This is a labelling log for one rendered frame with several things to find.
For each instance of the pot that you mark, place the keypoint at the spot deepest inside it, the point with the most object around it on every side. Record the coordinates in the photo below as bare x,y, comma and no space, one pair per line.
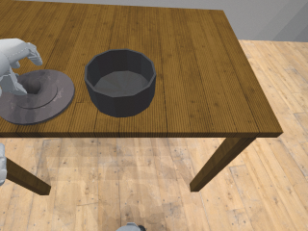
121,82

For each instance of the left robot shin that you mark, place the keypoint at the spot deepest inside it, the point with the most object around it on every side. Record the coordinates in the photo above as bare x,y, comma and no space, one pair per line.
132,224

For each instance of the left robot forearm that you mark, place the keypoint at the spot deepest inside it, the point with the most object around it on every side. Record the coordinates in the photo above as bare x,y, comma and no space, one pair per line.
4,67

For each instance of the left robot hand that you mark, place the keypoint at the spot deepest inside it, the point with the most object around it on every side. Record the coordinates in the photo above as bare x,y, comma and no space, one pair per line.
15,50

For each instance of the knob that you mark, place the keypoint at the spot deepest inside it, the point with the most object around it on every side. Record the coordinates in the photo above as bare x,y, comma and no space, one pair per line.
31,84

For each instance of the table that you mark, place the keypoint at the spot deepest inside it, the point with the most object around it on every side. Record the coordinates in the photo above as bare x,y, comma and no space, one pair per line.
205,86

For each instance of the lid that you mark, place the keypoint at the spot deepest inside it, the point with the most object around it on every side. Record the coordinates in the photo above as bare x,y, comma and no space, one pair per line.
55,95

